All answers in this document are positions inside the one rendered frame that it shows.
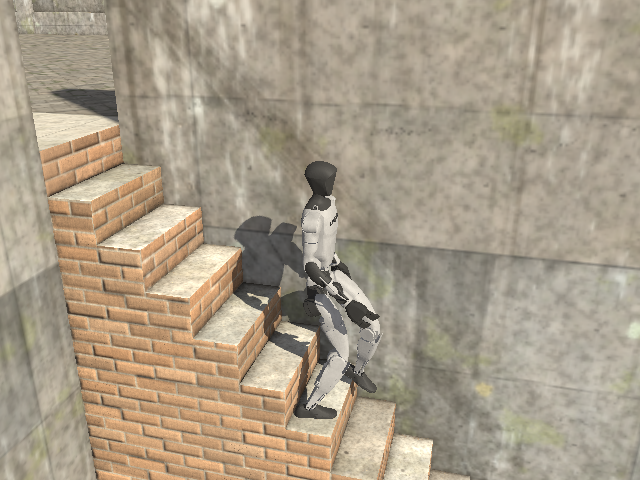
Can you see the right robot hand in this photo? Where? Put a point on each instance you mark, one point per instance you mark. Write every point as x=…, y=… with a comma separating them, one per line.
x=356, y=311

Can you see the right robot upper arm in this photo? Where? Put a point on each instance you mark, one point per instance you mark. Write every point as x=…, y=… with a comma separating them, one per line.
x=311, y=228

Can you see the robot left forearm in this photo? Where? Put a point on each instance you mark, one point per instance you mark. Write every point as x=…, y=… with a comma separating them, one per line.
x=335, y=260

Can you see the robot head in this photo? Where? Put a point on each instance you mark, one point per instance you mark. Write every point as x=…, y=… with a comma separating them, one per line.
x=320, y=176

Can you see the robot right forearm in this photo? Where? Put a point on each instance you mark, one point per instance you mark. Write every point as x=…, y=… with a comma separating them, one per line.
x=314, y=273

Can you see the right robot shin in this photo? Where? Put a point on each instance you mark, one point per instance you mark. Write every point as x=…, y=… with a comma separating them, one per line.
x=328, y=377

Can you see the left robot hand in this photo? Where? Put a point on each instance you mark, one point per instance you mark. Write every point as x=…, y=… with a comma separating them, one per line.
x=342, y=267

